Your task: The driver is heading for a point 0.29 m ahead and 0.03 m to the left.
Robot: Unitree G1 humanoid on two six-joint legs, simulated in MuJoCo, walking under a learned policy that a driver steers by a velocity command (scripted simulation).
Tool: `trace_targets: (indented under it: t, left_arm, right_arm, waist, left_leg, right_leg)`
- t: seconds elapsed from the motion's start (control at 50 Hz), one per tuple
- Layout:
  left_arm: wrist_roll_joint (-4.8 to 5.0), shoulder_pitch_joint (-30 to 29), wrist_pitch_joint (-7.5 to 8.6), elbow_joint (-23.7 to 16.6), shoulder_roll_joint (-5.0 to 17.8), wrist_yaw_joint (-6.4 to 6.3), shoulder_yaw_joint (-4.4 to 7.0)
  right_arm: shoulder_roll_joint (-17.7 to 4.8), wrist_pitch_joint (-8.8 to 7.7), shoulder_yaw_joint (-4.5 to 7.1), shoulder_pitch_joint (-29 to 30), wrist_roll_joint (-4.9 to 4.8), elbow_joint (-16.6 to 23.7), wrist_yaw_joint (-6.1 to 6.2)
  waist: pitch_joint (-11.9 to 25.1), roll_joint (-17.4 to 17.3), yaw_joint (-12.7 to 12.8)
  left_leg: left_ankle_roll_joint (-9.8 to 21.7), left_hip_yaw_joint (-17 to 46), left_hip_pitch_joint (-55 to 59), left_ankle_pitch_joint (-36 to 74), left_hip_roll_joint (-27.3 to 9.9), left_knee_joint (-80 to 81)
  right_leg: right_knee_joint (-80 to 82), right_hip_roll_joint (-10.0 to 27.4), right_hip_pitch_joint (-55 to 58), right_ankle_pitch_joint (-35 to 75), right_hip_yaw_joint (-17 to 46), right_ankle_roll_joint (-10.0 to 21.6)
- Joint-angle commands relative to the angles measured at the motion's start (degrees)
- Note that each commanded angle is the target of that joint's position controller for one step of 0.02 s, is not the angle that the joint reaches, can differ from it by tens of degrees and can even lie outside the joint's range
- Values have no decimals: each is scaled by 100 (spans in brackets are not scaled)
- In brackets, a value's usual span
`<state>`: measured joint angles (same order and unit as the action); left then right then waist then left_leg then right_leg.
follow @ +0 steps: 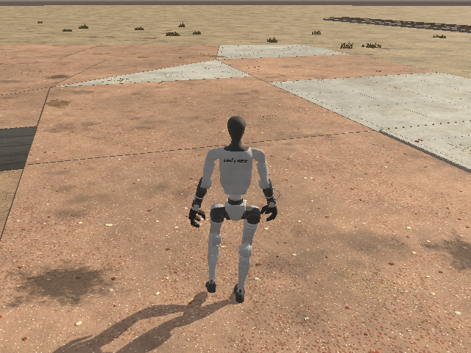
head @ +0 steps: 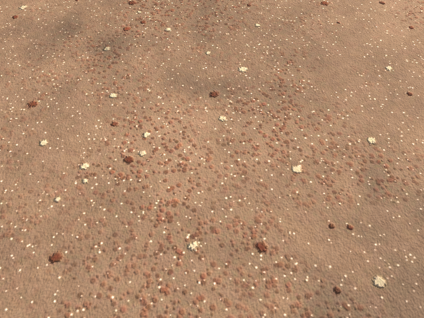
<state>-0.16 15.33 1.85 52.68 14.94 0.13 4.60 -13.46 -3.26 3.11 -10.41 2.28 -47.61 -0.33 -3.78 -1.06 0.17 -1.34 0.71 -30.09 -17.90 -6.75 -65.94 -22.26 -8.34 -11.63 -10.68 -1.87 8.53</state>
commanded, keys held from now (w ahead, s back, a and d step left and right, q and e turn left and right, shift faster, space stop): w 0.10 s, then no key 0.90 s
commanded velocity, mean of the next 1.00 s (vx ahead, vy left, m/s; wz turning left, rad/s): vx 0.17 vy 0.00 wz -0.13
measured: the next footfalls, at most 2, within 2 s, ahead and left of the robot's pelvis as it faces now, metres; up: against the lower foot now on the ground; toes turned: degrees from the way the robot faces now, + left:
left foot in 0.32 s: +0.35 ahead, +0.11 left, +0.00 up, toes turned -2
right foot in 0.68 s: +0.27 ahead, -0.10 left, +0.00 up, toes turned -4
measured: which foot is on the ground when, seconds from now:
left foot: up 0.00-0.30, down 0.32-1.00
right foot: down 0.00-0.34, up 0.36-0.66, down 0.68-1.00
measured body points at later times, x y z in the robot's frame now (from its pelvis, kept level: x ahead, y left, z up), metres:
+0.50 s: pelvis +0.21 +0.04 +0.00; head +0.25 +0.05 +0.45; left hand +0.28 +0.29 -0.15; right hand +0.29 -0.21 -0.13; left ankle +0.31 +0.11 -0.74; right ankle +0.14 -0.08 -0.68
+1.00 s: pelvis +0.25 +0.01 +0.01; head +0.25 +0.01 +0.46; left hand +0.29 +0.24 -0.15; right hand +0.24 -0.23 -0.15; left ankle +0.31 +0.11 -0.74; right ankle +0.23 -0.09 -0.74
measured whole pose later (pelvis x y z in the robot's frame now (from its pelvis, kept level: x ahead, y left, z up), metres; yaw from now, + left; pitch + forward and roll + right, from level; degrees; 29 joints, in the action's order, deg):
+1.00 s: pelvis +0.25 +0.01 +0.01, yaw -5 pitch -1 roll +0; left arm -0.4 16.0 1.0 63.0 9.8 -2.1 -0.3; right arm -10.9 -0.3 0.2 -16.5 0.6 -60.9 1.0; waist -0.7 -0.4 -1.0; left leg 1.6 -2.7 -12.8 -7.5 0.4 -21.6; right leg -21.9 -1.7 -7.1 -13.6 0.6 1.3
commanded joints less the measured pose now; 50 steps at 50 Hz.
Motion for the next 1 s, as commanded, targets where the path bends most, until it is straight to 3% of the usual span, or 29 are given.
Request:
trace_targets:
  t: [0.02,0.1,0.16,0.22,0.26,0.3,0.32,0.34,0.36,0.38,0.4,0.42,0.44,0.46,0.52,0.6,0.66,0.68,0.7,0.72,0.74,0.78,0.8,0.86,1.0]
  left_arm:
    - [26,210,210,-294,729,-13,123]
    - [19,766,233,-159,640,3,64]
    - [0,983,220,-65,614,-53,8]
    - [-61,1110,182,25,570,-113,-54]
    - [-99,969,185,31,613,-155,-70]
    - [-63,669,221,13,767,-185,-40]
    - [12,549,261,-39,763,-168,-48]
    - [119,1049,292,-156,351,-170,-138]
    - [301,1916,193,105,254,-194,-131]
    - [47,1624,92,243,574,-209,-77]
    - [-72,1148,42,171,505,-176,-80]
    - [-123,876,-18,135,375,-140,-112]
    - [-166,732,-106,99,303,-101,-126]
    - [-193,905,-199,208,196,-75,-159]
    - [-135,931,-342,335,38,-105,-238]
    - [-114,468,-415,372,125,-155,-276]
    - [-138,481,-335,516,46,-163,-322]
    - [-172,446,-283,515,97,-178,-340]
    - [-221,473,-209,508,267,-208,-339]
    - [-86,165,-180,571,366,-214,-329]
    - [-51,12,-119,573,142,-202,-392]
    - [-16,-59,-39,632,184,-206,-383]
    - [-5,7,-24,669,181,-222,-382]
    - [-16,260,-40,810,56,-222,-392]
    - [-19,377,-51,988,8,-240,-409]
  right_arm:
    - [-400,153,81,-385,47,211,-52]
    - [-417,170,47,459,12,481,-89]
    - [-339,127,-20,804,-35,596,-95]
    - [-307,57,-82,987,-83,629,-65]
    - [-450,-4,-54,621,-70,501,-24]
    - [-672,-113,30,-413,-49,140,60]
    - [-778,-216,54,-1038,-9,-57,109]
    - [-1257,-250,132,-1522,59,-101,134]
    - [-1153,-132,132,-1460,-145,-120,68]
    - [-872,-72,67,-1044,-280,5,8]
    - [-547,-42,-32,-474,-270,77,22]
    - [-251,-18,-147,-162,-230,80,61]
    - [-208,-11,-190,-64,-208,35,109]
    - [-287,9,-186,-44,-158,-37,126]
    - [-462,6,-171,-143,-90,-194,111]
    - [-648,147,-113,-264,-104,-322,96]
    - [-590,279,-124,-169,-173,-369,118]
    - [-530,297,-134,-288,-167,-428,120]
    - [-445,305,-142,-395,-174,-436,105]
    - [-237,329,-165,-585,-254,-491,80]
    - [-256,329,-173,-612,-220,-623,70]
    - [-299,299,-164,-774,-182,-781,76]
    - [-374,286,-144,-773,-158,-837,80]
    - [-270,250,-186,-735,-169,-975,106]
    - [-178,252,-228,-800,-172,-1255,166]
  waist:
    - [298,120,-155]
    - [145,335,186]
    - [123,387,306]
    - [187,541,407]
    - [277,663,224]
    - [578,626,-296]
    - [902,372,-593]
    - [1705,-681,-444]
    - [2679,-1312,-174]
    - [2146,-364,-126]
    - [1373,-150,-31]
    - [841,-7,76]
    - [596,-194,164]
    - [568,-379,253]
    - [715,-544,296]
    - [635,-688,95]
    - [319,-440,197]
    - [170,-232,182]
    - [94,90,77]
    - [-170,875,-227]
    - [-119,816,-257]
    - [21,617,-324]
    - [23,493,-285]
    - [33,225,-147]
    - [73,89,-84]
  left_leg:
    - [-152,-108,-441,454,-62,519]
    - [-113,-198,-877,1370,-34,1586]
    - [-2,-363,-688,1717,215,2312]
    - [165,-511,-206,1869,548,2951]
    - [348,-455,349,1608,737,3286]
    - [558,-367,1313,1791,858,3987]
    - [676,-93,2378,3340,457,4364]
    - [1224,1159,3972,6799,-1118,3571]
    - [2214,2561,4691,7940,-2051,3654]
    - [2170,2301,3810,6798,-1761,4092]
    - [1994,1810,3075,5491,-1447,4392]
    - [1738,1334,2327,4689,-1133,4733]
    - [1540,986,1818,4156,-877,4973]
    - [1426,699,1418,3912,-666,5062]
    - [1339,431,1242,3067,-464,5129]
    - [1222,748,1094,329,-451,5436]
    - [878,841,575,-971,-358,5466]
    - [644,842,462,-1165,-292,5430]
    - [445,712,515,-899,-101,5115]
    - [328,203,1154,-185,389,4938]
    - [296,162,1980,472,391,4676]
    - [331,245,2429,836,266,4641]
    - [364,299,2318,832,218,4673]
    - [374,338,1932,795,173,4797]
    - [347,325,1975,1041,162,4780]
  right_leg:
    - [1072,1538,341,2211,1474,787]
    - [1163,1456,783,2501,1356,423]
    - [786,1380,1084,4112,1033,134]
    - [473,1357,1278,4671,919,-33]
    - [66,1442,1384,5126,1020,-118]
    - [-943,1404,1507,5415,1086,-232]
    - [-1843,1168,1038,4440,988,-318]
    - [-3554,605,-75,940,700,-475]
    - [-4824,-87,-877,-2566,696,-616]
    - [-5074,168,-1007,-2220,1001,-628]
    - [-4948,364,-1191,-1943,961,-668]
    - [-4473,584,-1097,-1772,914,-714]
    - [-3993,728,-846,-1606,866,-770]
    - [-3768,676,-436,-1467,673,-825]
    - [-2649,689,-64,-1479,402,-897]
    - [-1677,786,81,-1008,222,-835]
    - [-562,813,622,-396,171,-685]
    - [-62,1022,689,-221,492,-610]
    - [423,1512,573,-475,1110,-499]
    - [717,1656,-495,-1221,1437,-370]
    - [1013,1664,-1002,-1538,1465,-451]
    - [1004,1455,-988,-1184,1197,-617]
    - [892,1382,-777,-892,1090,-630]
    - [664,1326,-243,-351,951,-558]
    - [574,1325,-24,18,875,-513]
